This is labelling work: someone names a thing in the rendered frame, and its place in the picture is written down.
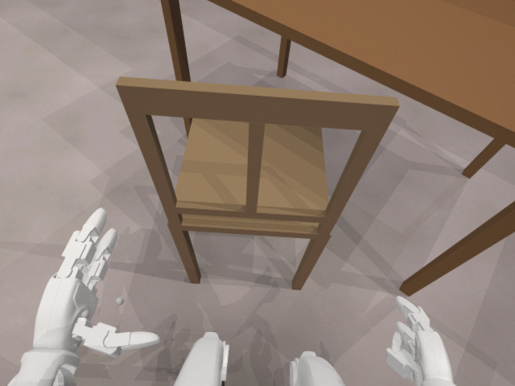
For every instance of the table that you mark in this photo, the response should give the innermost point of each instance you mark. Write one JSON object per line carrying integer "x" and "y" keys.
{"x": 454, "y": 56}

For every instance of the robot left thigh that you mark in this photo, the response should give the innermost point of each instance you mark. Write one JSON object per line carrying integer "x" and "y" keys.
{"x": 206, "y": 364}

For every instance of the robot right hand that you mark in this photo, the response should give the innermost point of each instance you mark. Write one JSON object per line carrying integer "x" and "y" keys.
{"x": 426, "y": 357}

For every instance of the robot right thigh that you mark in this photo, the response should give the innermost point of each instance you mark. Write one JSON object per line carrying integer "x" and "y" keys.
{"x": 313, "y": 371}

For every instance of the robot thigh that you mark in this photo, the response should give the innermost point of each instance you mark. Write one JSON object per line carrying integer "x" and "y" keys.
{"x": 206, "y": 364}
{"x": 313, "y": 371}

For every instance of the robot left hand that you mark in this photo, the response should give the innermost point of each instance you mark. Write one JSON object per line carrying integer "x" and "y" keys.
{"x": 71, "y": 291}

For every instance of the chair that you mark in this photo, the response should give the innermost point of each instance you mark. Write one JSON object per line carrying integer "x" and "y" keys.
{"x": 254, "y": 161}

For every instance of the robot left forearm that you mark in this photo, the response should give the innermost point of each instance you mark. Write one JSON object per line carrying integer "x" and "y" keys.
{"x": 47, "y": 367}

